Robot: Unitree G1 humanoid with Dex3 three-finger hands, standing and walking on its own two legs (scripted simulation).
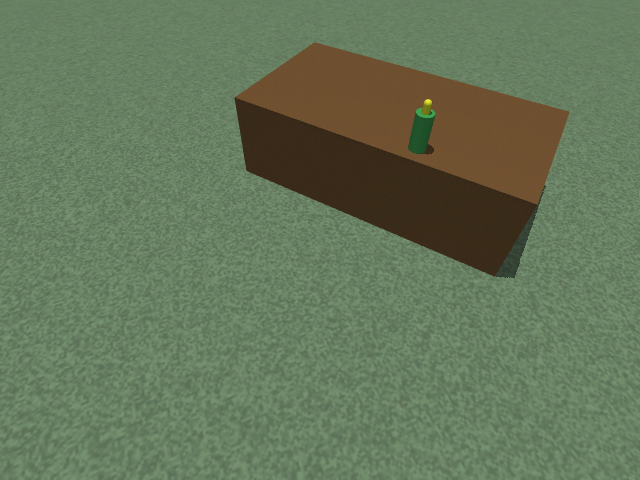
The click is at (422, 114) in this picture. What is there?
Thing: necked bottle
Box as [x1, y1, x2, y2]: [408, 99, 434, 153]
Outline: 429,99 425,100 423,106 417,109 415,113 408,148 415,153 421,153 425,150 432,125 434,112 430,108 431,101
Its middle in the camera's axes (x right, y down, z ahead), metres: +0.35 -0.40 +1.36
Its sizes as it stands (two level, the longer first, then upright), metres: 0.065 0.065 0.192
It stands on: a support 0.39 m high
